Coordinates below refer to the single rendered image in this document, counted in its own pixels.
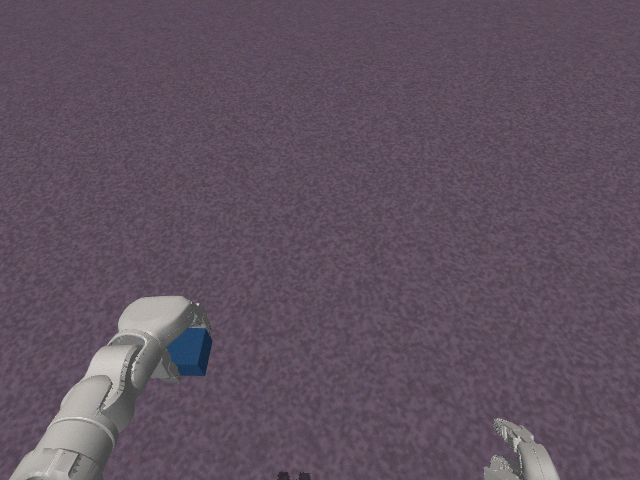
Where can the small box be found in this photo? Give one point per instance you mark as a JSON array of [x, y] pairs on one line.
[[190, 351]]

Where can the left robot hand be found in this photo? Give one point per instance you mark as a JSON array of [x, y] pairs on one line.
[[165, 318]]

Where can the right robot hand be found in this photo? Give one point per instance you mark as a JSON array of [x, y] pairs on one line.
[[534, 462]]

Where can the left robot arm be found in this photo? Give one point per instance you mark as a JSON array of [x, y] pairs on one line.
[[80, 438]]

